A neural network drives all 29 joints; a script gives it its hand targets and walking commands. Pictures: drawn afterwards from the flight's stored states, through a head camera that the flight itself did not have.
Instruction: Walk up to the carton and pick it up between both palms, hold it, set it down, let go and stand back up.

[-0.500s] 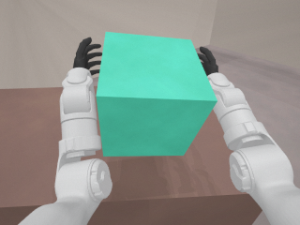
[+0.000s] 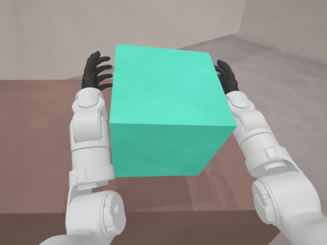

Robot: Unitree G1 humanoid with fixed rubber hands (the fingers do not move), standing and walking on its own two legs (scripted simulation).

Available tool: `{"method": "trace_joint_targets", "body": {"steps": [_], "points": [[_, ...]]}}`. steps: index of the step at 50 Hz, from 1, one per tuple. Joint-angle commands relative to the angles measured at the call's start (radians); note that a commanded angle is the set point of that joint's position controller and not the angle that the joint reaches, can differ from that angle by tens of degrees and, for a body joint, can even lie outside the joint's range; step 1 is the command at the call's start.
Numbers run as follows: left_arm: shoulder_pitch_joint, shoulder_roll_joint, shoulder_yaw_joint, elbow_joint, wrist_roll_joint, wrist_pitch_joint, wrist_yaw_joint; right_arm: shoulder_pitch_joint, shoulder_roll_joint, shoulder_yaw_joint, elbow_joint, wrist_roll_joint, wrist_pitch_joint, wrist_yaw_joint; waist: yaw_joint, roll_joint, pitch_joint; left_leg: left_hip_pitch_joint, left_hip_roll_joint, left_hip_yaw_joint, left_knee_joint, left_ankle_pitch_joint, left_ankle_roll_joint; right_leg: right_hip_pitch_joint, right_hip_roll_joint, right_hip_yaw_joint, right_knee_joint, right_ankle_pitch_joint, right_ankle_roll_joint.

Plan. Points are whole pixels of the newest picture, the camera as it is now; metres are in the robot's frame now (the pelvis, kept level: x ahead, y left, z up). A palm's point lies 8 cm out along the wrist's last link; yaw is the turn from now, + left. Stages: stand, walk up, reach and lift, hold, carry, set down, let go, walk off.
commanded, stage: set down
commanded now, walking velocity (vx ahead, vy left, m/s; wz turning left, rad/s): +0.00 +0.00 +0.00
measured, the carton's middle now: (161, 115) +0.37 +0.04 +0.17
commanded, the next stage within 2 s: none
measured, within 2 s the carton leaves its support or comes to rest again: neither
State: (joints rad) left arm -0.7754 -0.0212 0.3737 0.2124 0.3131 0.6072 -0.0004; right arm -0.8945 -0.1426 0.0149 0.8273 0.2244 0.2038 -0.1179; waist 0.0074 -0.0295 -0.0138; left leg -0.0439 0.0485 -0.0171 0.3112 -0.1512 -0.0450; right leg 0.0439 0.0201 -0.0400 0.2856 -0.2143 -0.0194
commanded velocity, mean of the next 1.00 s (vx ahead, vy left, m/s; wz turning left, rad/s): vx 0.00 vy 0.00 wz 0.00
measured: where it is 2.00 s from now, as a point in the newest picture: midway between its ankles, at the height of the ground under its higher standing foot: outside the picture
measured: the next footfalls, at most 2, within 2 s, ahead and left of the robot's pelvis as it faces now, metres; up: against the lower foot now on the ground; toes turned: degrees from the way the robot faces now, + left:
none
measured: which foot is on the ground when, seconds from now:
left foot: down 0.00-1.00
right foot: down 0.00-1.00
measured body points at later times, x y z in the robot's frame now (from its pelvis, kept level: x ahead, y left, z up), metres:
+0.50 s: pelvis +0.00 +0.00 +0.00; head -0.03 +0.01 +0.45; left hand +0.38 +0.20 +0.22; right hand +0.43 -0.11 +0.19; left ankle +0.02 +0.15 -0.75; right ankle -0.03 -0.10 -0.75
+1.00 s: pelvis +0.00 -0.01 +0.00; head -0.01 -0.01 +0.45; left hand +0.38 +0.19 +0.19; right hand +0.45 -0.11 +0.16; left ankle +0.02 +0.15 -0.75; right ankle -0.03 -0.10 -0.75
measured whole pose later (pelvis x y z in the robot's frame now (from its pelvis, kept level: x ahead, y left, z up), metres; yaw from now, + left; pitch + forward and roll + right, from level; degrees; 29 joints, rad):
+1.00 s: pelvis +0.00 -0.01 +0.00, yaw +0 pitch +2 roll +0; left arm -0.74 -0.10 0.39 0.35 0.28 0.49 0.12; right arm -0.95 -0.17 -0.08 1.07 0.09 0.08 0.03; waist 0.10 0.00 -0.07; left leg -0.20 0.07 -0.02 0.28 -0.11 -0.06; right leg -0.13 0.04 -0.05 0.28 -0.19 -0.04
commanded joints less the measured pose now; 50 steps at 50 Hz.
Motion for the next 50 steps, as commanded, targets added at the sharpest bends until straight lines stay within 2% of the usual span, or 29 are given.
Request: {"method": "trace_joint_targets", "body": {"steps": [1, 6, 8, 10, 11, 12, 13, 16, 17, 18, 19, 20, 21, 22, 24, 26, 27, 32, 33, 35, 38, 41, 42, 43, 44, 45, 47, 48, 50], "points": [[-0.497, -0.426, -0.346, 0.007, -0.097, -0.011, -0.125, -0.75, 0.422, 0.141, -0.265, 0.002, -0.086, 0.104, 0.003, 0.016, -0.326, 0.21, -0.071, 0.077, 0.007, 0.319, 0.026, -0.047, 0.029, -0.041, -0.05, 0.22, 0.059], [-0.487, -0.437, -0.35, 0.007, -0.105, -0.017, -0.108, -0.804, 0.416, 0.153, -0.297, 0.011, -0.104, 0.116, 0.018, 0.003, -0.38, 0.202, -0.074, 0.075, 0.024, 0.376, 0.022, -0.025, 0.039, -0.044, -0.025, 0.318, 0.064], [-0.504, -0.458, -0.392, -0.048, -0.119, -0.022, -0.095, -0.791, 0.41, 0.15, -0.321, 0.014, -0.125, 0.118, 0.003, 0.051, -0.462, 0.256, -0.073, 0.08, 0.052, 0.453, 0.002, -0.037, 0.04, -0.053, -0.026, 0.366, 0.059], [-0.456, -0.451, -0.398, -0.07, -0.111, -0.023, -0.078, -0.711, 0.388, 0.141, -0.247, 0.018, -0.113, 0.127, 0.004, 0.087, -0.387, 0.256, -0.068, 0.061, 0.055, 0.452, -0.008, -0.077, 0.045, -0.054, -0.039, 0.318, 0.04], [-0.462, -0.447, -0.372, -0.01, -0.107, -0.011, -0.082, -0.734, 0.379, 0.132, -0.225, 0.008, -0.102, 0.128, -0.002, 0.046, -0.341, 0.237, -0.067, 0.065, 0.037, 0.398, 0.003, -0.09, 0.041, -0.051, -0.047, 0.277, 0.049], [-0.43, -0.464, -0.375, -0.019, -0.099, -0.01, -0.084, -0.71, 0.391, 0.133, -0.212, 0.001, -0.105, 0.133, 0.016, 0.045, -0.342, 0.229, -0.066, 0.067, 0.035, 0.396, 0.006, -0.096, 0.042, -0.055, -0.044, 0.272, 0.044], [-0.446, -0.461, -0.384, -0.033, -0.114, -0.01, -0.081, -0.774, 0.399, 0.15, -0.289, 0.017, -0.119, 0.139, 0.037, 0.035, -0.384, 0.219, -0.068, 0.067, 0.037, 0.395, 0.014, -0.085, 0.038, -0.049, -0.037, 0.277, 0.051], [-0.481, -0.47, -0.407, -0.12, -0.119, -0.034, -0.058, -0.739, 0.413, 0.145, -0.255, 0.018, -0.127, 0.148, 0.037, 0.063, -0.452, 0.262, -0.066, 0.072, 0.048, 0.444, -0.001, -0.072, 0.042, -0.053, -0.023, 0.322, 0.049], [-0.501, -0.462, -0.436, -0.106, -0.144, -0.037, -0.053, -0.775, 0.386, 0.125, -0.29, -0.002, -0.14, 0.149, 0.005, 0.06, -0.482, 0.241, -0.073, 0.071, 0.057, 0.437, -0.003, -0.062, 0.039, -0.054, -0.023, 0.34, 0.049], [-0.484, -0.455, -0.43, -0.089, -0.125, -0.035, -0.049, -0.754, 0.382, 0.126, -0.248, -0.004, -0.133, 0.153, 0.013, 0.078, -0.443, 0.241, -0.066, 0.066, 0.055, 0.429, -0.004, -0.103, 0.043, -0.061, -0.026, 0.305, 0.049], [-0.486, -0.468, -0.412, -0.046, -0.118, -0.032, -0.052, -0.756, 0.375, 0.092, -0.238, -0.024, -0.135, 0.155, -0.004, 0.065, -0.418, 0.237, -0.063, 0.065, 0.048, 0.392, 0.0, -0.117, 0.035, -0.06, -0.037, 0.268, 0.044], [-0.441, -0.46, -0.386, 0.011, -0.108, -0.031, -0.053, -0.748, 0.382, 0.105, -0.201, -0.022, -0.126, 0.163, 0.04, 0.052, -0.368, 0.23, -0.058, 0.068, 0.032, 0.365, 0.01, -0.128, 0.031, -0.048, -0.053, 0.234, 0.046], [-0.463, -0.485, -0.423, -0.046, -0.13, -0.049, -0.047, -0.752, 0.379, 0.09, -0.205, -0.02, -0.142, 0.172, 0.019, 0.068, -0.424, 0.232, -0.058, 0.059, 0.035, 0.37, 0.002, -0.141, 0.036, -0.059, -0.045, 0.218, 0.037], [-0.452, -0.495, -0.418, -0.059, -0.128, -0.053, -0.039, -0.782, 0.402, 0.11, -0.253, -0.02, -0.154, 0.174, 0.047, 0.048, -0.453, 0.237, -0.057, 0.065, 0.039, 0.398, 0.007, -0.128, 0.039, -0.055, -0.043, 0.234, 0.035], [-0.51, -0.489, -0.447, -0.103, -0.142, -0.067, -0.021, -0.792, 0.393, 0.139, -0.239, -0.007, -0.159, 0.18, 0.043, 0.081, -0.516, 0.248, -0.059, 0.056, 0.061, 0.444, -0.005, -0.118, 0.044, -0.064, -0.023, 0.299, 0.038], [-0.452, -0.46, -0.39, 0.025, -0.101, -0.048, -0.024, -0.768, 0.352, 0.074, -0.158, -0.035, -0.136, 0.18, 0.031, 0.064, -0.409, 0.211, -0.06, 0.056, 0.035, 0.348, 0.007, -0.144, 0.029, -0.056, -0.044, 0.238, 0.046], [-0.464, -0.486, -0.41, -0.003, -0.126, -0.053, -0.022, -0.77, 0.355, 0.06, -0.183, -0.048, -0.146, 0.19, 0.022, 0.052, -0.452, 0.228, -0.052, 0.055, 0.034, 0.36, 0.008, -0.153, 0.036, -0.065, -0.038, 0.23, 0.045], [-0.471, -0.46, -0.346, 0.036, -0.102, -0.083, -0.018, -0.756, 0.399, 0.096, -0.119, -0.049, -0.152, 0.205, 0.085, 0.007, -0.43, 0.164, -0.055, 0.072, 0.023, 0.363, 0.025, -0.112, 0.027, -0.041, -0.024, 0.278, 0.059], [-0.478, -0.468, -0.363, 0.02, -0.111, -0.086, -0.016, -0.757, 0.368, 0.073, -0.117, -0.056, -0.162, 0.211, 0.055, 0.033, -0.463, 0.192, -0.054, 0.069, 0.03, 0.378, 0.015, -0.133, 0.025, -0.049, -0.032, 0.265, 0.048], [-0.495, -0.468, -0.35, 0.037, -0.11, -0.088, -0.003, -0.807, 0.39, 0.073, -0.117, -0.059, -0.163, 0.216, 0.083, 0.007, -0.464, 0.2, -0.048, 0.059, 0.023, 0.381, 0.025, -0.149, 0.031, -0.052, -0.038, 0.247, 0.048], [-0.496, -0.488, -0.352, 0.061, -0.094, -0.098, 0.0, -0.779, 0.373, 0.043, -0.054, -0.086, -0.171, 0.225, 0.072, 0.039, -0.43, 0.196, -0.05, 0.065, 0.02, 0.361, 0.015, -0.179, 0.025, -0.055, -0.043, 0.22, 0.045], [-0.512, -0.515, -0.389, 0.012, -0.132, -0.122, 0.016, -0.807, 0.384, 0.071, -0.129, -0.078, -0.201, 0.228, 0.086, 0.034, -0.546, 0.192, -0.048, 0.062, 0.044, 0.455, 0.004, -0.149, 0.03, -0.057, -0.018, 0.341, 0.043], [-0.483, -0.467, -0.337, 0.06, -0.112, -0.125, 0.013, -0.783, 0.386, 0.077, -0.08, -0.067, -0.187, 0.23, 0.109, 0.023, -0.496, 0.168, -0.054, 0.067, 0.031, 0.393, 0.021, -0.136, 0.018, -0.035, -0.033, 0.305, 0.048], [-0.512, -0.474, -0.349, 0.06, -0.115, -0.125, 0.016, -0.771, 0.375, 0.052, -0.042, -0.078, -0.184, 0.233, 0.078, 0.03, -0.482, 0.155, -0.054, 0.063, 0.031, 0.39, 0.017, -0.149, 0.021, -0.04, -0.024, 0.306, 0.048], [-0.471, -0.463, -0.304, 0.106, -0.098, -0.114, 0.011, -0.755, 0.378, 0.044, -0.023, -0.091, -0.173, 0.236, 0.1, 0.014, -0.43, 0.149, -0.053, 0.073, 0.025, 0.356, 0.024, -0.16, 0.013, -0.038, -0.031, 0.306, 0.051], [-0.462, -0.451, -0.287, 0.112, -0.08, -0.122, 0.01, -0.728, 0.363, 0.012, 0.014, -0.107, -0.175, 0.239, 0.094, 0.015, -0.424, 0.118, -0.055, 0.076, 0.006, 0.334, 0.027, -0.14, 0.014, -0.039, -0.031, 0.286, 0.054], [-0.512, -0.497, -0.319, 0.035, -0.105, -0.145, 0.009, -0.749, 0.404, 0.039, -0.03, -0.104, -0.199, 0.234, 0.088, -0.004, -0.526, 0.162, -0.056, 0.076, 0.023, 0.428, 0.016, -0.11, 0.02, -0.048, -0.012, 0.42, 0.06], [-0.506, -0.493, -0.314, 0.074, -0.099, -0.148, 0.018, -0.775, 0.38, 0.007, -0.008, -0.131, -0.199, 0.242, 0.091, 0.0, -0.52, 0.159, -0.051, 0.073, 0.018, 0.405, 0.014, -0.138, 0.023, -0.048, -0.019, 0.351, 0.051], [-0.494, -0.515, -0.353, 0.073, -0.124, -0.166, 0.025, -0.815, 0.398, 0.03, -0.089, -0.125, -0.227, 0.24, 0.096, 0.019, -0.597, 0.16, -0.053, 0.062, 0.048, 0.447, 0.014, -0.149, 0.025, -0.05, -0.019, 0.379, 0.042]]}}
